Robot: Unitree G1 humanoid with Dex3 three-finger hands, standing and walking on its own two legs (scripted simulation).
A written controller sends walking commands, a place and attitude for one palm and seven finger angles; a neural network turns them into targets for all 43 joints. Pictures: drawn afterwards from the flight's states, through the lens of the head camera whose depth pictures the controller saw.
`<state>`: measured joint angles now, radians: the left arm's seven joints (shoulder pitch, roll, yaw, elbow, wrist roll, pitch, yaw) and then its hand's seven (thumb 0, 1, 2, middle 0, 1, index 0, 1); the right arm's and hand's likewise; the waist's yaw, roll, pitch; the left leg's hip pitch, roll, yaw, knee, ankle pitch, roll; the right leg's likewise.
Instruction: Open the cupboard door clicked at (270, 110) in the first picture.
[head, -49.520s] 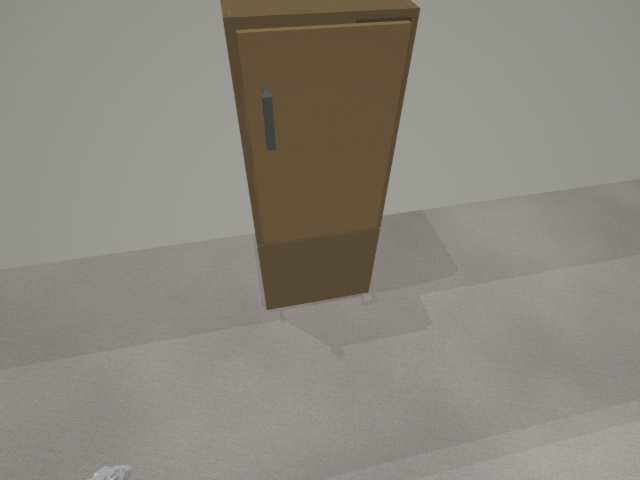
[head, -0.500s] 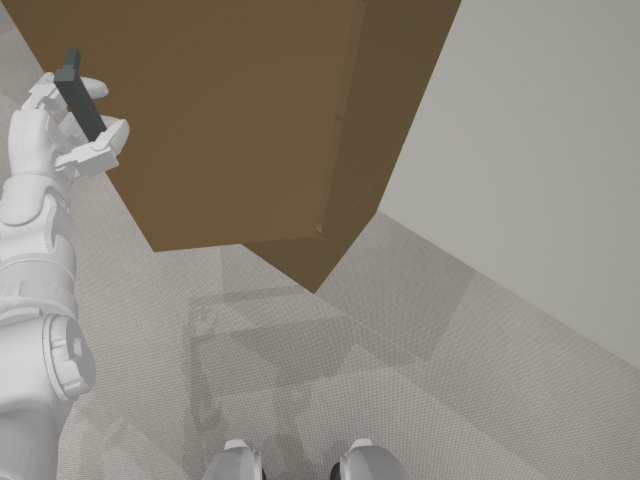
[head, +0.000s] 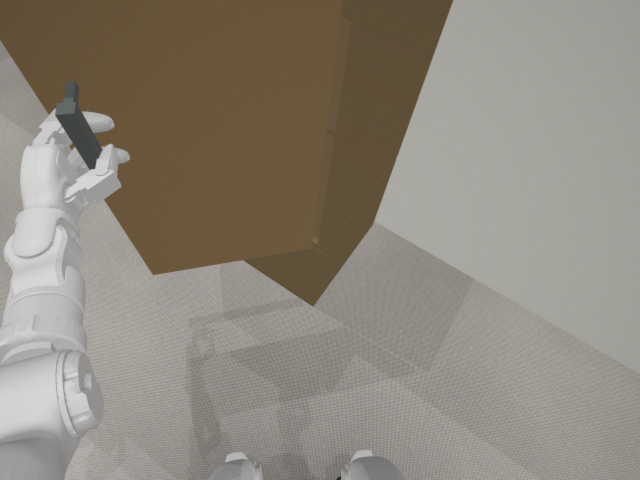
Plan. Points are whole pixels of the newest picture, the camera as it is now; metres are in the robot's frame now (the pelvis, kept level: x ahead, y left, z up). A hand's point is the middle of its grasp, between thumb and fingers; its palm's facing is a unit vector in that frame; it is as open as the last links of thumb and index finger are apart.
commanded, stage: pull the door open along its arc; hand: left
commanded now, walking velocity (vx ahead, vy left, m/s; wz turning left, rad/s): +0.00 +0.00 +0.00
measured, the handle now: (91, 138) +0.52 +0.26 +0.09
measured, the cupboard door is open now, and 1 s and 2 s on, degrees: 47 97 95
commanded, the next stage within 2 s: open thumb and fingers to let go in 0.88 s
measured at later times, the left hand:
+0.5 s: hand (169, 256) +0.35 +0.15 +0.09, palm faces +0.45 -0.89 +0.05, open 6.0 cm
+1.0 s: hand (273, 316) +0.28 +0.04 +0.09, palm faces +0.40 -0.92 -0.04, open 5.8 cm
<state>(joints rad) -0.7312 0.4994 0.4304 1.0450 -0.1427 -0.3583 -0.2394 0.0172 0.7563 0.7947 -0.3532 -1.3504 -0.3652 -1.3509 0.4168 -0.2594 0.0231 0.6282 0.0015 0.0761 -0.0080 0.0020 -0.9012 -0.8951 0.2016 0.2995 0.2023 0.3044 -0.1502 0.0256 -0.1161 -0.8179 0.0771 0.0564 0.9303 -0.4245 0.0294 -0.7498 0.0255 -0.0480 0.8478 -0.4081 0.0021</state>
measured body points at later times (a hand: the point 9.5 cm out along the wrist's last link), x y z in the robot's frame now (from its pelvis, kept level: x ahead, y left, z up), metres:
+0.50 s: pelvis +0.00 -0.01 +0.01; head +0.04 -0.02 +0.46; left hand +0.33 +0.19 +0.09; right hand +0.17 -0.23 -0.09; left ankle +0.01 +0.10 -0.69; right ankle -0.01 -0.13 -0.69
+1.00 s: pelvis +0.01 -0.05 +0.02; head +0.02 -0.07 +0.47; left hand +0.26 +0.09 +0.09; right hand +0.19 -0.26 -0.08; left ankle +0.01 +0.10 -0.69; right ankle -0.01 -0.13 -0.69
